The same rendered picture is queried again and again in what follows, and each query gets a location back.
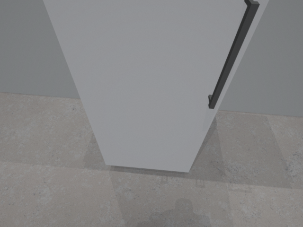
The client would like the fridge door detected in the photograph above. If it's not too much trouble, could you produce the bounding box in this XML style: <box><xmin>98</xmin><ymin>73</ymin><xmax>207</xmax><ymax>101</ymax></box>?
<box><xmin>43</xmin><ymin>0</ymin><xmax>269</xmax><ymax>173</ymax></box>

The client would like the handle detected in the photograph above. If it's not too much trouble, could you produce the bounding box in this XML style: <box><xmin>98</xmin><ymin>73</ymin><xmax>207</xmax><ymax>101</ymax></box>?
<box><xmin>208</xmin><ymin>0</ymin><xmax>260</xmax><ymax>109</ymax></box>

